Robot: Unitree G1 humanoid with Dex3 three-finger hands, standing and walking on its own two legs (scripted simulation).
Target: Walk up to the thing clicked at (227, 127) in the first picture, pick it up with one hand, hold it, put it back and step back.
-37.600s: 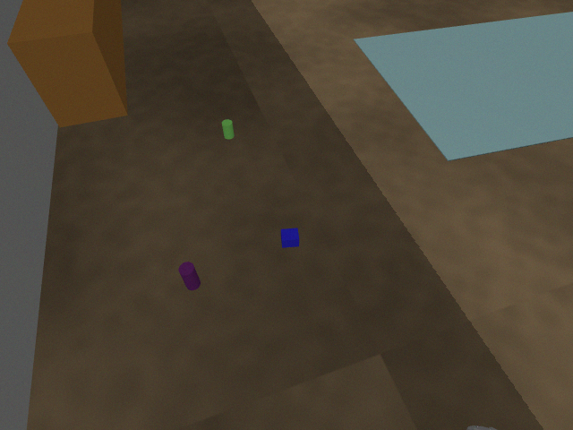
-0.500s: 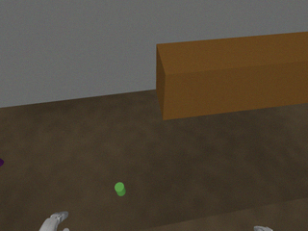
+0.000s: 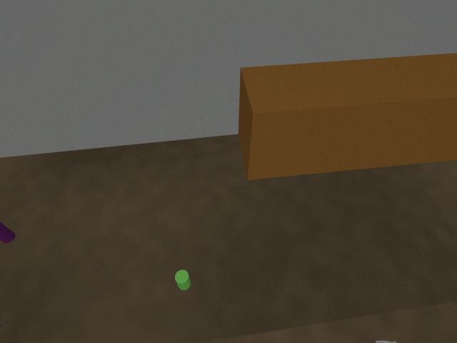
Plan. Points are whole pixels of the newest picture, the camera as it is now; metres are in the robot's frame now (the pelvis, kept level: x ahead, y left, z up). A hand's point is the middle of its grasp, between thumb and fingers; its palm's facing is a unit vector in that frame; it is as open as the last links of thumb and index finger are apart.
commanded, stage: stand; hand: left
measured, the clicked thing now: (183, 280) +0.45 +0.21 -0.74
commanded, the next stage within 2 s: rise first in 1.92 s
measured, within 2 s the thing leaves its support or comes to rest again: neither
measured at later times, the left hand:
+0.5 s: hand out of the picture +0.09 +0.26 -0.15, palm faces -0.03 -0.94 -0.34, open 7.4 cm
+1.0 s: hand out of the picture +0.10 +0.26 -0.15, palm faces -0.02 -0.94 -0.35, open 7.4 cm
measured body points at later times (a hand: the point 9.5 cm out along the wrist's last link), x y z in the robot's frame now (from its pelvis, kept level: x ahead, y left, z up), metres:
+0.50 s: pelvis +0.02 +0.00 +0.00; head +0.03 +0.00 +0.45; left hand +0.10 +0.30 -0.13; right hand +0.09 -0.30 -0.13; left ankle +0.03 +0.14 -0.75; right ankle +0.02 -0.13 -0.75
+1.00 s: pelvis +0.03 +0.00 +0.00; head +0.04 +0.00 +0.45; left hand +0.10 +0.31 -0.13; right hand +0.11 -0.30 -0.13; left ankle +0.03 +0.14 -0.75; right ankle +0.02 -0.13 -0.75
